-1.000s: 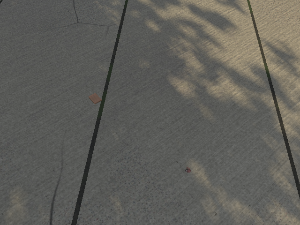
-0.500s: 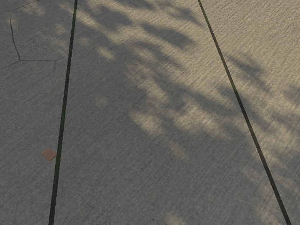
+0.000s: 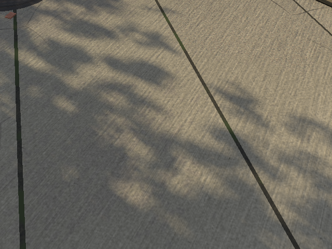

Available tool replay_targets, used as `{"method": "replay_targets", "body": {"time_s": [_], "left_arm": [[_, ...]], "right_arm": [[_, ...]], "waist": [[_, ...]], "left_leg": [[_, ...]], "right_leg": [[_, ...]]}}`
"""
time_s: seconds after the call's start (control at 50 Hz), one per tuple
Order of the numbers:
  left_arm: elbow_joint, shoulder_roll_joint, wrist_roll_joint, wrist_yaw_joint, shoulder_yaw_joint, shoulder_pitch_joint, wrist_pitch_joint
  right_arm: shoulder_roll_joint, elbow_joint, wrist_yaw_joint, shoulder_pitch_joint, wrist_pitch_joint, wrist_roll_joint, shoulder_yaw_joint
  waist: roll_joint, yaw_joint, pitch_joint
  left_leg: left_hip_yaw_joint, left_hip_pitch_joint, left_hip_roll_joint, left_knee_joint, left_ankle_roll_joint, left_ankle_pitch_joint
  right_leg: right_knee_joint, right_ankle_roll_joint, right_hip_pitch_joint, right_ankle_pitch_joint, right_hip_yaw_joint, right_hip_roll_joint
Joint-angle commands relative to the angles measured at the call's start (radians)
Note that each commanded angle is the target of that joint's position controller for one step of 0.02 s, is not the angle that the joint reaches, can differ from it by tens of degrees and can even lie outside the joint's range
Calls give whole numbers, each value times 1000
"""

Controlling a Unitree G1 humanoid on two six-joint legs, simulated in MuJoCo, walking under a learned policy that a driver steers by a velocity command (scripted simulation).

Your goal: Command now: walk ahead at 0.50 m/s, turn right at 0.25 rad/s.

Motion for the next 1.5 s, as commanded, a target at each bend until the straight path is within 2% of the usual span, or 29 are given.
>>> {"method": "replay_targets", "body": {"time_s": [0.02, 0.16, 0.2, 0.28, 0.34, 0.36, 0.38, 0.4, 0.42, 0.46, 0.62, 0.72, 0.76, 0.78, 0.8, 0.82, 0.84, 0.88, 0.92, 0.98, 1.12, 1.24, 1.26, 1.28, 1.3, 1.34, 1.42, 1.48, 1.5], "left_arm": [[-77, 61, 21, -17, 4, -21, -3], [-109, -3, 31, -24, -30, -131, 7], [-122, -24, 19, -22, -45, -191, 6], [-135, 16, 4, 4, -44, -245, 8], [-109, 43, 9, 25, -35, -152, -11], [-103, 100, 26, 36, -21, -95, -25], [-120, 174, 30, 39, -7, -44, -21], [-120, 162, -10, 33, 3, -32, 6], [-142, 101, -18, 32, -10, -75, 17], [-162, 27, -4, 45, -33, -195, 25], [-155, 63, 17, 48, -13, -208, 33], [-149, 122, 22, 31, 12, -186, 52], [-148, 140, 11, 29, 22, -194, 63], [-136, 126, 13, 26, 24, -160, 70], [-146, 57, 17, 15, 12, -113, 81], [-215, 46, 14, 33, 3, -205, 95], [-218, 67, 13, 37, 5, -260, 103], [-182, 75, -5, 25, 13, -200, 94], [-153, 92, 18, 16, 22, -147, 88], [-164, 68, 8, 12, 17, -161, 92], [-178, 50, -2, 22, 0, -198, 101], [-141, 20, -12, 38, -16, -97, 81], [-141, 41, 2, 45, -17, -98, 68], [-156, 96, 21, 50, -16, -104, 54], [-163, 130, 10, 40, -13, -188, 55], [-166, 52, 2, 27, -36, -243, 44], [-130, 77, -4, 33, -34, -210, 44], [-118, 60, -10, 25, -33, -162, 46], [-101, 59, -9, 27, -35, -178, 49]], "right_arm": [[-89, 4, 0, 129, -10, 6, -30], [-94, 92, 12, 225, -34, 36, -24], [-107, 110, 9, 246, -22, 36, -27], [-139, 121, 3, 283, 5, 35, -41], [-145, 103, -6, 239, 19, 46, -51], [-111, 79, -6, 247, 15, 56, -44], [-33, 49, -14, 321, 16, 64, -29], [-77, 71, -29, 397, 45, 56, -43], [-117, 89, -30, 370, 67, 31, -56], [-93, 74, -15, 279, 90, 17, -62], [-57, 7, 23, 176, 150, 19, -55], [-77, -47, 39, 116, 147, 28, -50], [-75, -41, 40, 165, 134, 28, -51], [-98, -31, 35, 193, 124, 23, -56], [-186, -47, 21, 189, 112, 13, -72], [-321, -69, 13, 194, 113, 7, -107], [-270, -54, 2, 208, 115, 5, -103], [-194, -76, -4, 72, 117, 17, -79], [-159, -94, -4, 48, 109, 30, -70], [-162, -84, 1, 107, 99, 37, -74], [-157, -64, -8, 155, 97, 18, -66], [-138, -48, -11, 76, 102, 29, -47], [-108, -46, -13, 91, 96, 31, -37], [-47, -49, -13, 134, 90, 29, -20], [-80, -43, -17, 123, 99, 33, -29], [-97, -10, -12, 119, 107, 26, -35], [-63, 33, -6, 119, 98, 22, -18], [-111, 65, -18, 98, 90, 26, -23], [-89, 80, -16, 104, 89, 32, -21]], "waist": [[79, -53, -21], [113, -31, -35], [142, -49, -49], [154, -71, -70], [114, -14, -73], [20, -6, -136], [-176, -27, -246], [-224, -23, -342], [-92, -37, -251], [-75, -75, -101], [-126, -76, -96], [-137, -51, -105], [-100, -86, -109], [-16, -93, -88], [256, -72, -48], [334, -108, 28], [202, -115, 35], [152, -32, 30], [156, -27, -43], [113, -48, -80], [148, -93, -69], [115, -24, -70], [64, -36, -80], [-105, -65, -113], [-175, -84, -43], [-131, -89, -18], [-113, -82, -54], [-12, -30, -39], [-7, -53, -22]], "left_leg": [[-386, 265, 292, -322, 138, -32], [-144, 252, 206, -280, 159, 774], [-106, 226, 167, -251, 132, 821], [-172, 262, 176, -156, 109, 756], [-236, 217, 152, -19, 63, 539], [-213, 130, 96, 123, 31, 345], [-114, -25, -18, 364, 4, -256], [-47, -79, -68, 552, 3, -549], [-68, -119, -24, 650, -7, -492], [-70, -129, 27, 641, -39, -364], [-12, -39, 51, 442, -66, -231], [46, 81, 40, 221, -27, -258], [66, 206, 18, 32, 5, -169], [-6, 265, 30, -105, 22, -115], [-350, 302, 267, -289, 71, -95], [-589, 169, 447, -320, 215, 117], [-507, 139, 393, -304, 233, 115], [-345, 127, 245, -281, 161, 72], [-296, 199, 196, -240, 155, 238], [-319, 292, 206, -216, 169, 311], [-368, 287, 222, -201, 190, 272], [-383, 148, 175, -133, 116, 273], [-373, 86, 142, -112, 62, 155], [-279, 32, 53, 16, 16, -65], [-146, 72, -52, 31, -2, -271], [-132, 150, -17, 87, -13, -243], [-107, 220, 1, -112, -33, 1], [-179, 242, 66, -130, -32, 132], [-185, 204, 63, -150, -30, 92]], "right_leg": [[71, 11, -313, 67, 10, -114], [-177, 83, -283, 168, -123, -128], [-302, 93, -205, 240, -150, -105], [-432, 79, -141, 283, -134, -71], [-652, 47, 40, 406, -101, -86], [-657, 15, 202, 638, 3, -224], [-586, -78, 396, 1119, 202, -504], [-608, -205, 380, 1133, 314, -597], [-662, -210, 290, 947, 263, -543], [-746, -150, 117, 719, 107, -430], [-799, -140, 10, 396, -85, -390], [-758, -117, 0, 280, -107, -429], [-673, -58, -50, 262, -155, -416], [-574, 10, -114, 183, -205, -383], [-305, 100, -285, -75, -315, -259], [-168, 128, -419, -234, -216, -110], [-51, 122, -388, -164, -116, -146], [-43, 108, -348, 12, -84, -148], [11, 110, -326, 61, -98, -128], [-11, 122, -348, 58, -90, -124], [-253, 101, -217, -14, -98, -111], [-692, 52, 111, 165, -121, -83], [-774, 40, 201, 241, -37, -159], [-844, 2, 262, 305, 179, -368], [-828, -108, 57, 436, 241, -451], [-818, -116, 3, 419, 156, -380], [-721, -35, 96, 524, 38, -268], [-745, 12, 69, 328, 28, -209], [-744, 17, 89, 279, 12, -201]]}}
